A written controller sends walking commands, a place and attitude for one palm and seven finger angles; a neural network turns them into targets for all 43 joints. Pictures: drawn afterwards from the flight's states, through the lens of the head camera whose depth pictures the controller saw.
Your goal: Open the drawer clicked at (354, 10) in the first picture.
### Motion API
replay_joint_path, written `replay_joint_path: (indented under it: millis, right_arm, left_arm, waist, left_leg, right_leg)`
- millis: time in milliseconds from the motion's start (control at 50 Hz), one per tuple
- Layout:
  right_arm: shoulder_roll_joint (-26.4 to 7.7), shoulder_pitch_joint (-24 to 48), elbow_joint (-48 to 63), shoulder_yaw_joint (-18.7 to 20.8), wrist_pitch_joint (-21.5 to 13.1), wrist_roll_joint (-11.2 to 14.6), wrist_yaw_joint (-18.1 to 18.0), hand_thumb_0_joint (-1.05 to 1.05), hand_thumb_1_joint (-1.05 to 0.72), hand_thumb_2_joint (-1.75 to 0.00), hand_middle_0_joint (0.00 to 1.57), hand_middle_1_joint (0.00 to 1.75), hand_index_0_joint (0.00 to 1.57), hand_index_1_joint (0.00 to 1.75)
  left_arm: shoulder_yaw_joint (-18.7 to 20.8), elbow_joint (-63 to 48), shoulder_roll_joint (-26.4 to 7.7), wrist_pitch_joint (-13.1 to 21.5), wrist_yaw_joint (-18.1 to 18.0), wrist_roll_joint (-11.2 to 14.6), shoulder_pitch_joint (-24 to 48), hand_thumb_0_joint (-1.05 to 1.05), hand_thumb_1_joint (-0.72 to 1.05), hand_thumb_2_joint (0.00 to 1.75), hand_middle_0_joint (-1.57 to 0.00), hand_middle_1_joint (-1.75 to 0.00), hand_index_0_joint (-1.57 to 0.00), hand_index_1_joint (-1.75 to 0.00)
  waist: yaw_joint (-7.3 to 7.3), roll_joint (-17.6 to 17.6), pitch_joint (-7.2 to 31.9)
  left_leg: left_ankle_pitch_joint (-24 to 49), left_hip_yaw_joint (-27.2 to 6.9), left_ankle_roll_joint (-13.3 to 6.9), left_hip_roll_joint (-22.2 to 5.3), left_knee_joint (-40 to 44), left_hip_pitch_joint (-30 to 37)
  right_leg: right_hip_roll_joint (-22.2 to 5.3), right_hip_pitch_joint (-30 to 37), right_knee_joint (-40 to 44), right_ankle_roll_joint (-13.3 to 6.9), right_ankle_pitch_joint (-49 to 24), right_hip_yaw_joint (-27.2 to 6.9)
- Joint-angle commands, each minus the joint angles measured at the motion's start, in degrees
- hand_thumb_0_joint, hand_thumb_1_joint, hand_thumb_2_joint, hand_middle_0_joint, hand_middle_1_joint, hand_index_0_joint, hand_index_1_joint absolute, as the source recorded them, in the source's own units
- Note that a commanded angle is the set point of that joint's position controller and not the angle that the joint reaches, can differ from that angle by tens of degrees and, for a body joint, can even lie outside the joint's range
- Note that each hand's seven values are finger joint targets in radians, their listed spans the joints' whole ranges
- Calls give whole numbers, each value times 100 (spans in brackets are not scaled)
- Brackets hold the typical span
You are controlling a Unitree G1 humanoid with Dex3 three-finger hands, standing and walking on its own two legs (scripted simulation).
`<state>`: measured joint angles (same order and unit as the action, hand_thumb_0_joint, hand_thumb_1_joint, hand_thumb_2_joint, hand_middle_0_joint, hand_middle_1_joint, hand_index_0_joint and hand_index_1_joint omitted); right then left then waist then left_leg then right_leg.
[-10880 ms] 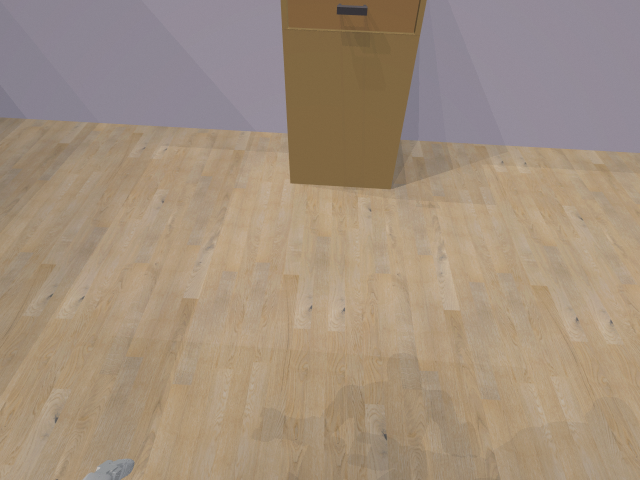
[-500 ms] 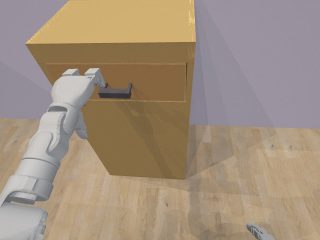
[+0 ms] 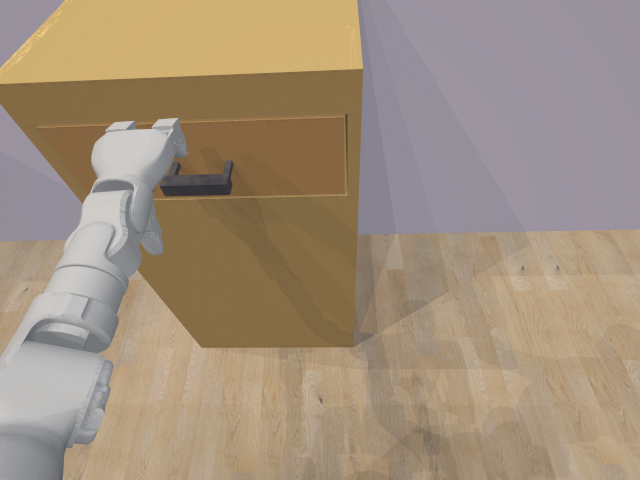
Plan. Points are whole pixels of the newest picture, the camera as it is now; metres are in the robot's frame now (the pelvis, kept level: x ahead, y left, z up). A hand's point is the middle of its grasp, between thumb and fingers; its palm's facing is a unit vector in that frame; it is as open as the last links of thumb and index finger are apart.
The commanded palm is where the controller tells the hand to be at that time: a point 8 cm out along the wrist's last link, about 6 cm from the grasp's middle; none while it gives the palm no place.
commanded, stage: move the hooked fingers above the handle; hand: left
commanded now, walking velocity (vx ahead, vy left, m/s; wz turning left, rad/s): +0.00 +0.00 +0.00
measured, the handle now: (199, 176) +0.54 +0.21 +0.05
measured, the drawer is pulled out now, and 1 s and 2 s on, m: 0.00 0.00 0.00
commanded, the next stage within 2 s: none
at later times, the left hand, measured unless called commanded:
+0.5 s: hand (187, 169) +0.49 +0.20 +0.11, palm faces -0.01 +0.01 -1.00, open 13.7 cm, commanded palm +0.46 +0.23 +0.16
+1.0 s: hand (186, 153) +0.50 +0.20 +0.13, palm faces +0.10 +0.00 -1.00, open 13.6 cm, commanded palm +0.46 +0.23 +0.16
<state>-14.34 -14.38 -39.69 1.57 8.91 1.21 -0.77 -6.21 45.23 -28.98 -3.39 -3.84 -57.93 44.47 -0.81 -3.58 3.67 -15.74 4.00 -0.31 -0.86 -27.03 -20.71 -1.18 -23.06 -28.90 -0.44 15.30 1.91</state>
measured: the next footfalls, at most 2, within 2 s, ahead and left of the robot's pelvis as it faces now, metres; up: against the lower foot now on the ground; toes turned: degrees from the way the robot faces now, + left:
none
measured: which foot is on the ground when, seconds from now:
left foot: down 0.00-1.00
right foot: down 0.00-1.00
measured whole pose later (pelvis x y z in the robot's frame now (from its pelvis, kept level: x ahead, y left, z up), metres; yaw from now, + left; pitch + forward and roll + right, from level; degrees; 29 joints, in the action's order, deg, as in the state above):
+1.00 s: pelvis -0.01 +0.01 -0.01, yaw -1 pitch +13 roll +0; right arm -15.3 -16.2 -39.8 1.6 6.8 0.9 -1.7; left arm -5.2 58.2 -28.4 0.5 -11.5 -60.6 57.7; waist -5.3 -2.8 5.1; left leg -17.1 4.6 -1.0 -1.1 -32.7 -28.6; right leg -1.2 -30.4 -32.6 0.1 15.3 1.2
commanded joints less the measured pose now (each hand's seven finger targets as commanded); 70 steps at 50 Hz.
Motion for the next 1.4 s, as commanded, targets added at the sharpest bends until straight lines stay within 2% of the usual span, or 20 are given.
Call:
replay_joint_path:
  millis: [0, 100, 140, 200, 280, 340, 440, 500, 580, 600, 700, 800, 880, 960, 1000, 1060, 1160, 1240, 1340, 1380]
  right_arm:
    - [-893, -167, 678, 365, -135, 30, -152, 0, -90, -90, 20, 30, 20, 30]
    - [-862, -525, 445, 377, -244, 6, -280, 0, -90, -90, 20, 30, 20, 30]
    - [-839, -687, 353, 374, -290, -15, -271, 0, -90, -90, 20, 30, 20, 30]
    - [-838, -738, 361, 333, -307, -83, -249, 0, -90, -90, 20, 30, 20, 30]
    - [-751, -422, 383, 261, -312, -51, -116, 0, -90, -90, 20, 30, 20, 30]
    - [-911, -359, 428, 249, -215, 22, -97, 0, -90, -90, 20, 30, 20, 30]
    - [-979, -105, 619, 182, -65, 116, -303, 0, -90, -90, 20, 30, 20, 30]
    - [-1039, -203, 709, 221, -116, 137, -416, 0, -90, -90, 20, 30, 20, 30]
    - [-906, -470, 746, 374, -258, 48, -444, 0, -90, -90, 20, 30, 20, 30]
    - [-843, -527, 743, 400, -294, 34, -418, 0, -90, -90, 20, 30, 20, 30]
    - [-860, -850, 373, 454, -429, 16, -340, 0, -90, -90, 20, 30, 20, 30]
    - [-945, -859, 191, 372, -428, -34, -185, 0, -90, -90, 20, 30, 20, 30]
    - [-911, -548, 266, 221, -348, -38, -120, 0, -90, -90, 20, 30, 20, 30]
    - [-1005, -626, 451, 263, -252, -5, -125, 0, -90, -90, 20, 30, 20, 30]
    - [-1045, -634, 531, 256, -154, 15, -181, 0, -90, -90, 20, 30, 20, 30]
    - [-1082, -541, 632, 198, -117, 97, -295, 0, -90, -90, 20, 30, 20, 30]
    - [-973, -729, 775, 316, -265, 44, -410, 0, -90, -90, 20, 30, 20, 30]
    - [-875, -953, 590, 456, -394, -56, -358, 0, -90, -90, 20, 30, 20, 30]
    - [-891, -1049, 277, 445, -436, -103, -185, 0, -90, -90, 20, 30, 20, 30]
    - [-909, -955, 176, 411, -406, -83, -110, 0, -90, -90, 20, 30, 20, 30]
  left_arm:
    - [-90, -1285, -703, 300, 373, 221, 2595, 0, -50, 30, -30, -120, -30, -120]
    - [-82, -1404, -845, 1158, 368, 318, 3745, 0, -50, 30, -30, -120, -30, -120]
    - [286, -1208, -1185, 1307, 16, 258, 3928, 0, -50, 30, -30, -120, -30, -120]
    - [1563, -992, -2538, 1273, -633, 84, 3678, 0, -50, 30, -30, -120, -30, -120]
    - [1266, -169, -2161, 426, -1208, -196, 3062, 0, -50, 30, -30, -120, -30, -120]
    - [1090, 589, -2156, -237, -943, -286, 2479, 0, -50, 30, -30, -120, -30, -120]
    - [1115, 549, -2430, -346, -411, -167, 2359, 0, -50, 30, -30, -120, -30, -120]
    - [971, 423, -2291, 33, 0, -123, 2537, 0, -50, 30, -30, -120, -30, -120]
    - [405, -958, -1571, 1070, 303, -21, 3130, 0, -50, 30, -30, -120, -30, -120]
    - [-65, -1301, -1024, 1286, 341, 50, 3438, 0, -50, 30, -30, -120, -30, -120]
    - [-126, -1394, -822, 1649, -62, 343, 4155, 0, -50, 30, -30, -120, -30, -120]
    - [808, -545, -1728, 1111, -882, 123, 4166, 0, -50, 30, -30, -120, -30, -120]
    - [954, 623, -2101, 122, -1178, -316, 3830, 0, -50, 30, -30, -120, -30, -120]
    - [576, 1170, -1713, -395, -639, -412, 3429, 0, -50, 30, -30, -120, -30, -120]
    - [813, 1308, -1912, -352, -332, -322, 2884, 0, -50, 30, -30, -120, -30, -120]
    - [554, 1352, -1783, -241, 2, -252, 2872, 0, -50, 30, -30, -120, -30, -120]
    - [549, -263, -1720, 970, 254, -120, 3419, 0, -50, 30, -30, -120, -30, -120]
    - [598, -1322, -1650, 1646, -183, -31, 4183, 0, -50, 30, -30, -120, -30, -120]
    - [1271, -751, -2231, 1246, -1023, -84, 4074, 0, -50, 30, -30, -120, -30, -120]
    - [995, -120, -1909, 746, -1163, -171, 3913, 0, -50, 30, -30, -120, -30, -120]
  waist:
    - [-311, 782, 2271]
    - [-573, 435, 1842]
    - [-515, 253, 1986]
    - [-40, -18, 2820]
    - [125, -78, 2599]
    - [132, 602, 2518]
    - [115, 1126, 2312]
    - [-158, 1277, 1858]
    - [-364, 165, 2250]
    - [-565, 86, 2175]
    - [-778, -86, 1947]
    - [-441, -112, 2365]
    - [-218, -32, 2229]
    - [-247, 398, 2632]
    - [-167, 885, 2539]
    - [-304, 1290, 1607]
    - [-396, 521, 2063]
    - [-512, -319, 2582]
    - [-332, -590, 2832]
    - [-394, -460, 2535]
  left_leg:
    - [2497, -118, -274, 210, -106, 858]
    - [2003, -287, -265, 268, -272, 886]
    - [1940, -298, -229, 269, -328, 770]
    - [2438, -239, -159, 314, -396, 340]
    - [2626, 24, -63, 256, -329, -98]
    - [2325, 145, -101, 213, -188, -329]
    - [1772, 206, -231, 218, 47, -383]
    - [1408, 138, -307, 192, 73, -289]
    - [1682, 18, -330, 218, -127, 507]
    - [1759, -34, -348, 223, -231, 736]
    - [1585, -313, -248, 224, -408, 1048]
    - [1885, -324, -112, 259, -400, 534]
    - [1788, -137, -69, 228, -317, -132]
    - [2164, -23, -140, 135, -316, 37]
    - [2180, 9, -185, 137, -274, -52]
    - [1282, 30, -232, 135, -83, -435]
    - [1361, -97, -306, 145, -246, 178]
    - [1877, -266, -252, 151, -510, 862]
    - [2401, -287, -118, 193, -619, 629]
    - [2357, -235, -93, 168, -579, 396]
  right_leg:
    - [160, 1388, 80, -92, -2681, -76]
    - [197, 573, 85, -116, -1976, -119]
    - [213, 485, -14, -146, -1840, -132]
    - [219, 1223, -302, -195, -2360, -157]
    - [194, 1459, -368, -178, -2840, -73]
    - [157, 1736, -223, -91, -2883, -105]
    - [76, 2066, 39, 8, -2646, -243]
    - [80, 1708, 202, 48, -2232, -267]
    - [134, 1205, 115, -35, -2209, -293]
    - [160, 886, 149, -43, -2085, -287]
    - [245, -60, 134, -114, -1247, -145]
    - [297, 201, -157, -194, -1434, -25]
    - [254, 600, -269, -167, -1598, -5]
    - [235, 983, -281, -117, -2179, -8]
    - [233, 1234, -201, -89, -2307, -23]
    - [182, 932, 33, -30, -1670, -56]
    - [201, 704, 0, -76, -1534, -215]
    - [287, 211, -132, -137, -1480, -201]
    - [329, 303, -333, -178, -1781, -63]
    - [330, 195, -347, -177, -1776, 7]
